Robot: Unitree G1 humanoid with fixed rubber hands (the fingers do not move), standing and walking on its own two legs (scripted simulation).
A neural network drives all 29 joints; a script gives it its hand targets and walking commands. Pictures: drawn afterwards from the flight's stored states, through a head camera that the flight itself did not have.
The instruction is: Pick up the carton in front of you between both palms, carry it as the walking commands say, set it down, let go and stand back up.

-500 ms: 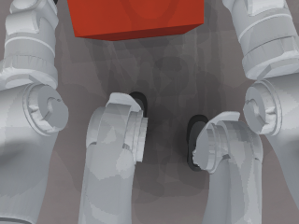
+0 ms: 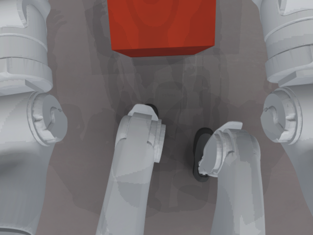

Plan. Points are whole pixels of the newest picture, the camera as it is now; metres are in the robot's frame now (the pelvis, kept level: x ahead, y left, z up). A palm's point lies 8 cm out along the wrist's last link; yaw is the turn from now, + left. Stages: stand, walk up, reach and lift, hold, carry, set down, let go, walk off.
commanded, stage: set down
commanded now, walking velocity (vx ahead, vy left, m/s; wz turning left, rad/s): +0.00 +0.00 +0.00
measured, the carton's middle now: (161, 11) +0.54 +0.13 -0.30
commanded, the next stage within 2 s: let go in 0.70 s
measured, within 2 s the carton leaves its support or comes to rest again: neither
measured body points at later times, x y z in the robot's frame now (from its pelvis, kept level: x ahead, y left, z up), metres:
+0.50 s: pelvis +0.02 +0.01 +0.12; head +0.36 +0.07 +0.41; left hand +0.53 +0.36 +0.02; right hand +0.63 -0.03 +0.02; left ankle +0.14 +0.11 -0.39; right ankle +0.09 -0.12 -0.39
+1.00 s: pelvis +0.06 +0.02 +0.25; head +0.35 +0.07 +0.59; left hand +0.48 +0.33 +0.13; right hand +0.55 -0.07 +0.13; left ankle +0.13 +0.11 -0.39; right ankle +0.09 -0.12 -0.39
